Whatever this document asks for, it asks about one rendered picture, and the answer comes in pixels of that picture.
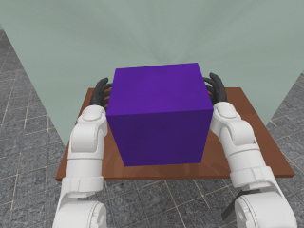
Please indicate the left robot forearm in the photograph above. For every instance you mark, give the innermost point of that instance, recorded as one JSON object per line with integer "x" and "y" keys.
{"x": 85, "y": 153}

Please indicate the right robot hand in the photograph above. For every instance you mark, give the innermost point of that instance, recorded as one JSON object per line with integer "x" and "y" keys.
{"x": 217, "y": 89}

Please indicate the carton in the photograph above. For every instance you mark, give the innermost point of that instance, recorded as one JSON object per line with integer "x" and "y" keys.
{"x": 159, "y": 115}

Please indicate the right robot forearm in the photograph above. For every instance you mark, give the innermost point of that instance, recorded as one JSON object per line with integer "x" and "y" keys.
{"x": 240, "y": 147}

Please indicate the robot right upper arm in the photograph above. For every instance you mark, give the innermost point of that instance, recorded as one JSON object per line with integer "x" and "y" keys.
{"x": 263, "y": 210}

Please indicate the robot left upper arm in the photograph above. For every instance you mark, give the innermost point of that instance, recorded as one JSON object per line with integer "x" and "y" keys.
{"x": 81, "y": 214}

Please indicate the table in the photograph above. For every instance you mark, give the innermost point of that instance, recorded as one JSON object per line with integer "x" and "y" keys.
{"x": 213, "y": 165}

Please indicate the left robot hand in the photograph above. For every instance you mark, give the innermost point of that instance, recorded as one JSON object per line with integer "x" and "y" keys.
{"x": 98, "y": 96}

